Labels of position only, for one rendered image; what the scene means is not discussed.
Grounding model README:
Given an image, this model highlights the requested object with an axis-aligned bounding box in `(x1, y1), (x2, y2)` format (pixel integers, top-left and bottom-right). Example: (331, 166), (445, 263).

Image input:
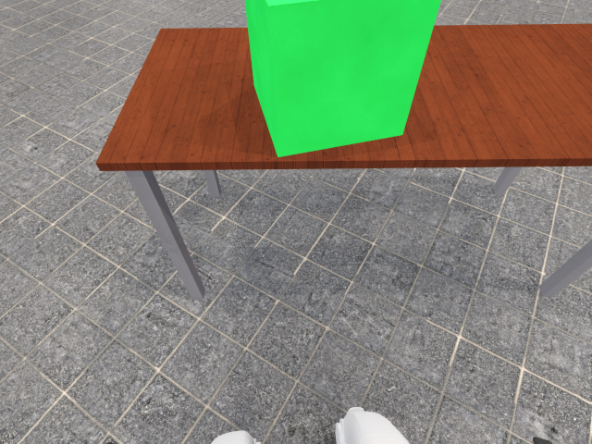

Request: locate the right robot thigh
(336, 412), (410, 444)

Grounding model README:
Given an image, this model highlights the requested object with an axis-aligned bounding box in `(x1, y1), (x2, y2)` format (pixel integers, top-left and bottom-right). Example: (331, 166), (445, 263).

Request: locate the carton
(245, 0), (441, 157)

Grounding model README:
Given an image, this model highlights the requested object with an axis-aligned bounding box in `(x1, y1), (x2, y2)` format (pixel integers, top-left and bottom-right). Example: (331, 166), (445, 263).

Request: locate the robot right shin
(345, 407), (364, 416)

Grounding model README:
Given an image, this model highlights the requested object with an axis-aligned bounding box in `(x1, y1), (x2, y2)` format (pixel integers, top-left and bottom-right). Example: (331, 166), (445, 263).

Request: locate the table
(95, 24), (592, 300)

